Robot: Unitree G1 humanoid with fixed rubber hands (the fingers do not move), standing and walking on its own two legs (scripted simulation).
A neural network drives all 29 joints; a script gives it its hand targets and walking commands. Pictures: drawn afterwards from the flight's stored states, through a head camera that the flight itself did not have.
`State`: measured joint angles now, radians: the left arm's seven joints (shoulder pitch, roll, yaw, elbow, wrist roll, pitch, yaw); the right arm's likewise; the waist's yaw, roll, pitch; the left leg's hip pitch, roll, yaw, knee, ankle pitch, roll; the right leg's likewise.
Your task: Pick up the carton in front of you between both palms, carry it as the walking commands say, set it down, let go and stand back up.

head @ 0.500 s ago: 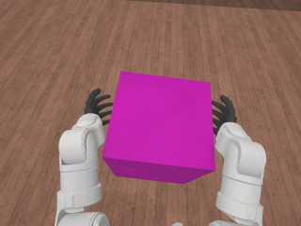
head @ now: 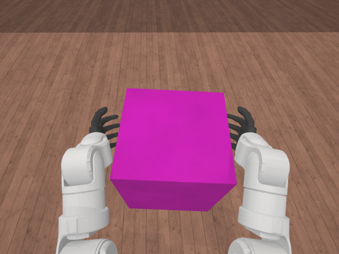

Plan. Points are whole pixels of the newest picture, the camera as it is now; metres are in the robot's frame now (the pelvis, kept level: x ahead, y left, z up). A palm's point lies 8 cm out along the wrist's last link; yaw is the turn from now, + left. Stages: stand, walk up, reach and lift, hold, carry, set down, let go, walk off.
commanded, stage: carry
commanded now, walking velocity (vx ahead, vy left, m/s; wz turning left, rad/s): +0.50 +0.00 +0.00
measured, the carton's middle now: (171, 156) +0.35 -0.02 +0.06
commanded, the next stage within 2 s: none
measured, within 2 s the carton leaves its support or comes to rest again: neither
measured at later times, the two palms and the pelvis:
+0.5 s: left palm (118, 64) +0.60 +0.12 +0.17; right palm (221, 58) +0.64 -0.19 +0.16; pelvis +0.29 -0.05 +0.04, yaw +1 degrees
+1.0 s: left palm (123, 14) +0.92 +0.13 +0.20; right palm (204, 13) +0.91 -0.18 +0.21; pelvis +0.58 -0.01 +0.08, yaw +1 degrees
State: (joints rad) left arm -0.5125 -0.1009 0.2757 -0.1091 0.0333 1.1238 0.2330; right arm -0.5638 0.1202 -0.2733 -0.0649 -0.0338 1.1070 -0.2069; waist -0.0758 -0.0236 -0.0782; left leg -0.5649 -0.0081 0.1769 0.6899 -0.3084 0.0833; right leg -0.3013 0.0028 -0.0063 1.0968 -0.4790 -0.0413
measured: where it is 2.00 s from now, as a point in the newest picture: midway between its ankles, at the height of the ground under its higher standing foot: (161, 119)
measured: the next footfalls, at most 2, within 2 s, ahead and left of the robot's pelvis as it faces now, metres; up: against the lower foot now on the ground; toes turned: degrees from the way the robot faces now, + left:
right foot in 0.34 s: +0.36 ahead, -0.14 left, +0.02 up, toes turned -5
left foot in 0.74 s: +0.61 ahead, +0.09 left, +0.05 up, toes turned +7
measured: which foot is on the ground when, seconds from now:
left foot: down 0.00-0.36, up 0.38-0.72, down 0.74-1.00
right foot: up 0.00-0.32, down 0.34-0.76, up 0.78-1.00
